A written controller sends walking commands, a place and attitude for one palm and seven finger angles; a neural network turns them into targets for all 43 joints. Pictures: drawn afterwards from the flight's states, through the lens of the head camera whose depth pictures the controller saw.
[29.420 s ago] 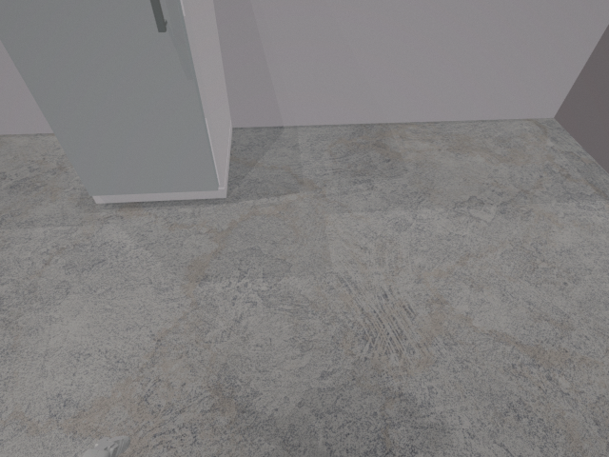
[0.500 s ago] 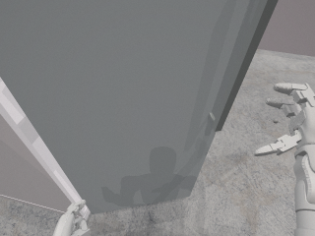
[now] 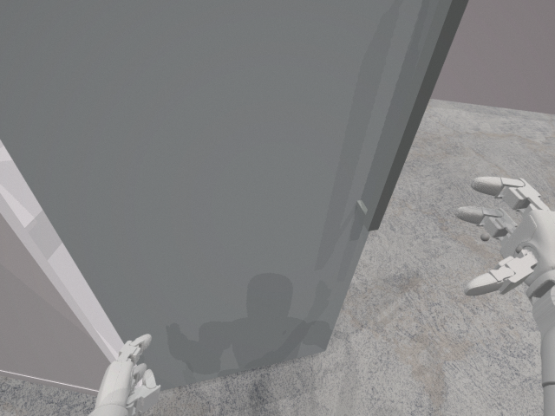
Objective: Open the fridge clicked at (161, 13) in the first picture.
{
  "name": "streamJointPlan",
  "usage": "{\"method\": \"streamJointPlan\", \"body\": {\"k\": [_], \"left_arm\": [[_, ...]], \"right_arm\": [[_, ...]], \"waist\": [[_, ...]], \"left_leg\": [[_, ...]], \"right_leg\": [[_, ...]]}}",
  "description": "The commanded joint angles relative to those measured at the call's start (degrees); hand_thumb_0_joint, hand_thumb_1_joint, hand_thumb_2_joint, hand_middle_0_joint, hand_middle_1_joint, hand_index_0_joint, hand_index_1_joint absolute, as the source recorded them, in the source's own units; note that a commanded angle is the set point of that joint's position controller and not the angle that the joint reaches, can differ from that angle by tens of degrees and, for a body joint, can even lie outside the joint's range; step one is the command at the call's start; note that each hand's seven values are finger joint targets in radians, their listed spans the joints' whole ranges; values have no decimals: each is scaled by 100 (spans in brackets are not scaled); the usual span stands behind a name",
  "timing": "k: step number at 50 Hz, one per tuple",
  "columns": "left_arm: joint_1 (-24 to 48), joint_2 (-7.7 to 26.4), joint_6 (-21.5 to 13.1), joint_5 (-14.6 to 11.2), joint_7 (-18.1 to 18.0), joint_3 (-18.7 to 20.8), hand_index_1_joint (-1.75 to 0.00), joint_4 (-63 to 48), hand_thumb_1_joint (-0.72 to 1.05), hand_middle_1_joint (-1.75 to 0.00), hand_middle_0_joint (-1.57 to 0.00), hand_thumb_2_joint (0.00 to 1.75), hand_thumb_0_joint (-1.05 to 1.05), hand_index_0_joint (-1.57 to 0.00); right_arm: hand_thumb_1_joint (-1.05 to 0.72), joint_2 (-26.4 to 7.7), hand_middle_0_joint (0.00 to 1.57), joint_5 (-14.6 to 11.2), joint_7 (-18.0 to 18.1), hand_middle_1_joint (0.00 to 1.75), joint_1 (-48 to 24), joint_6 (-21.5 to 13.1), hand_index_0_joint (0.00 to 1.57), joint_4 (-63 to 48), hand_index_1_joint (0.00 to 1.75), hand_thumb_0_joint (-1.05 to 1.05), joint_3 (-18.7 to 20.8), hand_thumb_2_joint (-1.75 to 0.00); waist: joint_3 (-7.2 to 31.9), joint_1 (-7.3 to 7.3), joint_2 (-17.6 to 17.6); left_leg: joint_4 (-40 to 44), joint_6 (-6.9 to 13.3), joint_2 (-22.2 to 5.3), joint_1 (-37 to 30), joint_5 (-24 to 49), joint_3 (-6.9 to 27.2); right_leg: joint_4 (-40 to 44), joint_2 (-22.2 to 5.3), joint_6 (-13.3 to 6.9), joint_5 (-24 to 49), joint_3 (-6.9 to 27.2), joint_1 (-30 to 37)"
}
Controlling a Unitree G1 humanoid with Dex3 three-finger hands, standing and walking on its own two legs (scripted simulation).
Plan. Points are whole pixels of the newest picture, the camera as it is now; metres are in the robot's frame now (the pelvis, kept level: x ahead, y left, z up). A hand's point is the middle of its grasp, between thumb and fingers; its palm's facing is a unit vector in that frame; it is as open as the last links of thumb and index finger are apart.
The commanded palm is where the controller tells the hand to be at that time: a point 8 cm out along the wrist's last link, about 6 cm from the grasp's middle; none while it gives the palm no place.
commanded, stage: draw the hand back to the body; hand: right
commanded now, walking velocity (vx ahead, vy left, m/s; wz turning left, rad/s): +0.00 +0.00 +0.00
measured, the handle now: (406, 98) +0.46 -0.16 +0.27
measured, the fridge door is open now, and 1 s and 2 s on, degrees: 66 66 66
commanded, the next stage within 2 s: step back with the hand held close in 1.44 s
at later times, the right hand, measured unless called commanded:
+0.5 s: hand (530, 277) +0.24 -0.28 +0.17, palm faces +0.39 +0.90 -0.21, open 14.0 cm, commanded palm +0.20 -0.31 +0.18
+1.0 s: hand (547, 303) +0.21 -0.28 +0.16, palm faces +0.47 +0.81 -0.34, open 9.4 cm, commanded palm +0.16 -0.32 +0.18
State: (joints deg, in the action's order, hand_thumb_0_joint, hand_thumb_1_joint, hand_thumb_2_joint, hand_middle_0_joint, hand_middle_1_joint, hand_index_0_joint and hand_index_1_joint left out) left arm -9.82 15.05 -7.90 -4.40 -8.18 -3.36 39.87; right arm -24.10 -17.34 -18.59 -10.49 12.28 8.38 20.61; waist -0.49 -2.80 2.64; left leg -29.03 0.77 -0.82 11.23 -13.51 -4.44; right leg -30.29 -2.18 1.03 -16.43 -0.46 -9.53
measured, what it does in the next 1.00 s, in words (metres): stands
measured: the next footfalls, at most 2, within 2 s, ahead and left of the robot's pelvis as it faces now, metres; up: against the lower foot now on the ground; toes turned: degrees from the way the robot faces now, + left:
none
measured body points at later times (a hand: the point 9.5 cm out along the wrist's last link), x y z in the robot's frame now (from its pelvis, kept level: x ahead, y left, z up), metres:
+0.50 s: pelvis -0.01 -0.01 +0.00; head -0.04 +0.00 +0.45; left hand +0.20 +0.21 -0.06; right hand +0.21 -0.32 +0.18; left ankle +0.03 +0.11 -0.74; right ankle +0.00 -0.13 -0.74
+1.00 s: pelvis +0.01 -0.02 +0.01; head -0.02 +0.00 +0.46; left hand +0.19 +0.21 -0.07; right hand +0.18 -0.32 +0.18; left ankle +0.03 +0.11 -0.74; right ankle +0.00 -0.13 -0.74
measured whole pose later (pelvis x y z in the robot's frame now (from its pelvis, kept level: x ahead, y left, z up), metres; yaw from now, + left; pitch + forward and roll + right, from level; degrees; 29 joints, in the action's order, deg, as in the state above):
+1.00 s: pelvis +0.01 -0.02 +0.01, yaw +1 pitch -8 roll +1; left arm -9.9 13.0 -9.1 0.9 -5.1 -0.3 41.0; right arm -18.9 -3.8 7.6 22.6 -3.5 -19.1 18.8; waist -3.1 -4.0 3.1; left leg -21.2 -0.6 -1.3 3.1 -10.3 -2.5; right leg -22.9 -1.3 -0.1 -14.2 -2.5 -1.1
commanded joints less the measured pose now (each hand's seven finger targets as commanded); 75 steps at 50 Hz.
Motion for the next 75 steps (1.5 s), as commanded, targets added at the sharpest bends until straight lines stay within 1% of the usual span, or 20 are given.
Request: {"method": "streamJointPlan", "body": {"k": [1,4,8,10,18,19,20,21,25,28,33,38,44,49,53,57,63,65,68,75], "left_arm": [[950,668,-495,30,37,210,-30,-1196,90,-30,-20,90,0,-20],[904,752,-522,33,111,279,-30,-1162,90,-30,-20,90,0,-20],[982,724,-508,-2,130,263,-30,-1273,90,-30,-20,90,0,-20],[984,757,-507,13,104,271,-30,-1246,90,-30,-20,90,0,-20],[1033,703,-626,70,-21,191,-30,-1145,90,-30,-20,90,0,-20],[899,597,-764,395,101,251,-30,-1123,90,-30,-20,90,0,-20],[948,543,-801,442,140,210,-30,-955,90,-30,-20,90,0,-20],[868,525,-767,446,181,234,-30,-894,90,-30,-20,90,0,-20],[821,571,-682,485,219,359,-30,-844,90,-30,-20,90,0,-20],[835,524,-652,484,208,377,-30,-797,90,-30,-20,90,0,-20],[860,508,-577,520,184,407,-30,-702,90,-30,-20,90,0,-20],[876,488,-540,535,228,435,-30,-720,90,-30,-20,90,0,-20],[828,498,-471,550,262,506,-30,-770,90,-30,-20,90,0,-20],[816,473,-439,528,263,512,-30,-821,90,-30,-20,90,0,-20],[783,447,-441,542,245,509,-30,-868,90,-30,-20,90,0,-20],[799,441,-484,535,223,487,-30,-826,90,-30,-20,90,0,-20],[810,424,-511,546,198,468,-30,-796,90,-30,-20,90,0,-20],[813,421,-511,542,205,465,-30,-783,90,-30,-20,90,0,-20],[848,407,-508,542,210,464,-30,-799,90,-30,-20,90,0,-20],[838,395,-538,543,199,471,-30,-798,90,-30,-20,90,0,-20]], "right_arm": [[55,-1324,25,-328,-108,115,-1303,-64,25,-1831,115,0,676,-20],[55,-1274,25,-435,-72,115,-722,-135,25,-1650,115,0,886,-20],[55,-1059,25,-293,22,115,-585,98,25,-2057,115,0,615,-20],[55,-1214,25,-227,111,115,-655,143,25,-2311,115,0,721,-20],[37,-1160,24,-238,152,104,-596,-104,24,-2716,104,0,686,-29],[33,-1685,24,641,1328,102,-267,-714,24,-3304,102,0,986,-31],[30,-692,24,713,1751,100,336,-903,24,-2897,100,0,404,-32],[26,-495,24,843,2020,98,617,-1056,24,-2903,98,0,207,-34],[12,-732,24,1143,2503,89,805,-1528,24,-3513,89,0,327,-41],[1,-590,23,1269,2653,83,889,-1711,23,-3593,83,0,172,-46],[-17,-621,22,1356,2760,73,1325,-1833,22,-3552,73,0,271,-55],[-36,-574,22,1371,2748,62,1856,-1909,22,-3789,62,0,318,-64],[-57,-618,21,1355,2709,49,2587,-1916,21,-3839,49,0,524,-74],[-75,-567,21,1360,2696,38,2711,-1932,21,-4101,38,0,487,-83],[-90,-572,20,1345,2707,30,3025,-1929,20,-4140,30,0,535,-90],[-90,-557,20,1389,2744,30,2677,-1949,20,-4271,30,0,438,-90],[-90,-528,20,1384,2761,30,2733,-1949,20,-4118,30,0,436,-90],[-90,-542,20,1389,2749,30,2739,-1950,20,-4122,30,0,455,-90],[-90,-548,20,1379,2741,30,2757,-1961,20,-4095,30,0,457,-90],[-90,-576,20,1383,2730,30,2858,-1998,20,-4095,30,0,504,-90]], "waist": [[1234,-71,-71],[1020,-141,-424],[701,-107,-133],[747,-95,-9],[678,-68,238],[110,-206,187],[-99,-50,155],[-170,-43,-39],[497,-64,145],[449,-47,207],[320,-95,48],[295,-146,264],[250,-196,-25],[137,-158,153],[111,-173,-63],[26,-118,246],[-18,-141,-24],[-10,-148,157],[-48,-158,-52],[-25,-164,88]], "left_leg": [[504,12,-1,-795,1187,394],[541,-2,35,-703,973,365],[632,-6,80,-423,465,293],[651,10,86,-443,376,283],[815,41,147,-468,81,249],[1105,44,48,-371,-126,347],[1099,48,37,-305,-293,221],[1107,32,34,-342,-305,213],[1081,31,52,-772,4,255],[1108,30,79,-827,78,246],[1128,43,94,-990,265,208],[1071,53,86,-1137,596,197],[1043,42,88,-1206,916,199],[1072,39,84,-1087,816,226],[1081,9,74,-1045,762,224],[1137,10,66,-921,519,228],[1160,4,70,-942,469,202],[1150,17,56,-968,523,220],[1207,-3,63,-931,328,219],[1246,0,37,-927,221,262]], "right_leg": [[474,233,-222,1293,35,19],[494,204,-216,1153,8,-79],[631,214,-215,865,-8,-72],[656,212,-216,843,5,-18],[793,212,-209,687,74,177],[797,206,-130,553,-47,-138],[905,201,-89,297,-52,-194],[977,163,-102,208,-56,-170],[1078,148,-166,440,-169,198],[1172,157,-166,539,-178,301],[1274,144,-168,773,-124,317],[1260,131,-126,1167,-118,349],[1200,105,-138,1510,-154,342],[1162,101,-133,1416,-167,344],[1135,104,-159,1300,-194,332],[1145,122,-149,1080,-186,363],[1182,129,-174,1034,-159,347],[1177,131,-169,1083,-167,354],[1196,130,-177,905,-168,333],[1182,134,-186,796,-198,335]]}}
